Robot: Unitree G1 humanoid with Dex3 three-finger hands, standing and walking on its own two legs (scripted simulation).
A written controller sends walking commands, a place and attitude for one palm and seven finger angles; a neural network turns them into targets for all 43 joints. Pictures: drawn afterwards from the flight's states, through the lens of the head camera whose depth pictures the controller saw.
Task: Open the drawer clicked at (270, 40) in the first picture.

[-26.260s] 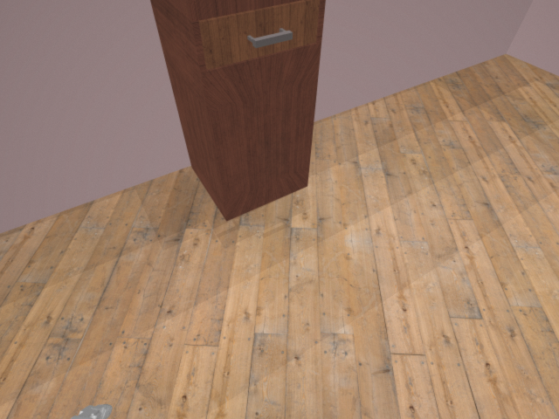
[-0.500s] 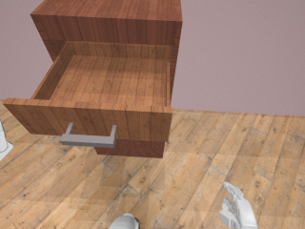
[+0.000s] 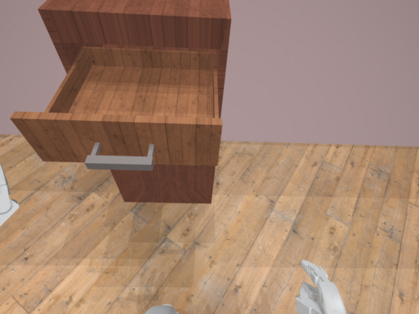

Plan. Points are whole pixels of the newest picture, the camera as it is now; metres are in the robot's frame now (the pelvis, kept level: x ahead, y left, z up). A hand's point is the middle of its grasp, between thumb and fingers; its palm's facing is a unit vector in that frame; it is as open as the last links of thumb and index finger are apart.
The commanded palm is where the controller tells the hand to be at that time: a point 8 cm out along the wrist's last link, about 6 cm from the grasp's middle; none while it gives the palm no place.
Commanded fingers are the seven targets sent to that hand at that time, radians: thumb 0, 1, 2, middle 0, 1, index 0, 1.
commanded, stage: stop stepping back and stand still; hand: left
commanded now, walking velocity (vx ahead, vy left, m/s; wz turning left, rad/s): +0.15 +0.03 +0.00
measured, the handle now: (122, 155) +0.41 +0.21 +0.04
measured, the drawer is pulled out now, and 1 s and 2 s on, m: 0.29 0.29 0.29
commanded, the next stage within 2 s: let the arm hang, fingers relaxed in 0.60 s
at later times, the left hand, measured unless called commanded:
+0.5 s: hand out of the picture +0.13 +0.24 +0.22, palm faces +0.48 -0.78 -0.40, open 7.4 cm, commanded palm +0.06 +0.29 +0.23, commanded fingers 0.00 0.90 0.90 -0.20 -0.30 -0.20 -0.30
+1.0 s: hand out of the picture -0.02 +0.16 -0.17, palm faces +0.14 -0.97 -0.19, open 6.9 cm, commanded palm none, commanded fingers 0.00 0.90 0.90 -0.20 -0.30 -0.20 -0.30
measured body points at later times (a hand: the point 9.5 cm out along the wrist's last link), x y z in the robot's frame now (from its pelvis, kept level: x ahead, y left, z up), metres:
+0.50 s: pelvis -0.07 +0.01 +0.00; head -0.08 +0.01 +0.45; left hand +0.09 +0.28 +0.24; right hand +0.09 -0.23 -0.08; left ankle -0.01 +0.13 -0.73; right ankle +0.00 -0.11 -0.72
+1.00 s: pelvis -0.07 -0.01 -0.01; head -0.06 -0.01 +0.44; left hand -0.02 +0.21 -0.15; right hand +0.00 -0.24 -0.16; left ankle -0.05 +0.12 -0.73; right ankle -0.02 -0.10 -0.73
